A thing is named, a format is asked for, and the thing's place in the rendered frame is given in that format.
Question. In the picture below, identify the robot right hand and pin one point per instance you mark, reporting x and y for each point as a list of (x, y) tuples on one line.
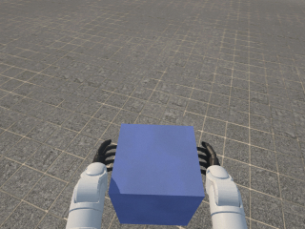
[(210, 156)]

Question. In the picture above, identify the robot left hand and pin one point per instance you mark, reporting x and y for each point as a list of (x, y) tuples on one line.
[(102, 154)]

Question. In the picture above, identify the right robot forearm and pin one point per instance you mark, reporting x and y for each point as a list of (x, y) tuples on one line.
[(226, 206)]

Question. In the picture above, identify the left robot forearm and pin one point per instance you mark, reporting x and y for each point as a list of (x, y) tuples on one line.
[(88, 198)]

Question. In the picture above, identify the carton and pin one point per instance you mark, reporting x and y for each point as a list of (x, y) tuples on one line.
[(156, 177)]

